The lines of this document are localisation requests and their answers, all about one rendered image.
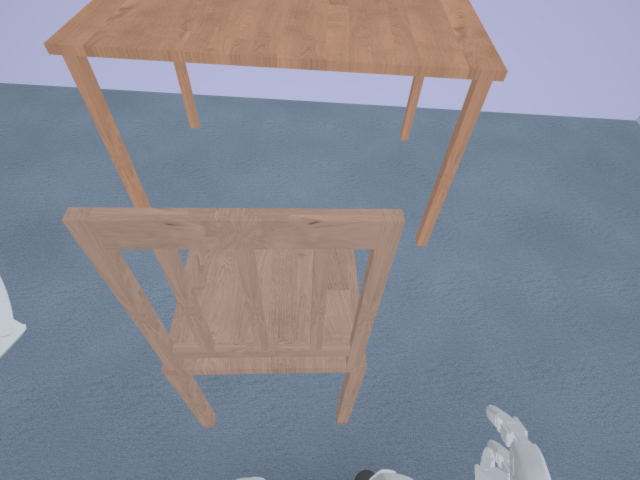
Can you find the robot left hand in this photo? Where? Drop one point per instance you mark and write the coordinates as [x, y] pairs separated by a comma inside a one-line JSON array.
[[10, 329]]

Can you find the table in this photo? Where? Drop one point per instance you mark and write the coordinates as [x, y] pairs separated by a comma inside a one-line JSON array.
[[420, 38]]

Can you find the chair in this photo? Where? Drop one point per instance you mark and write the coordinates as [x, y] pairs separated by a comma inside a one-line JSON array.
[[264, 290]]

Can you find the robot right hand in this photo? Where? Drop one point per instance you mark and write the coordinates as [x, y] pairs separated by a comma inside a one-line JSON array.
[[523, 461]]

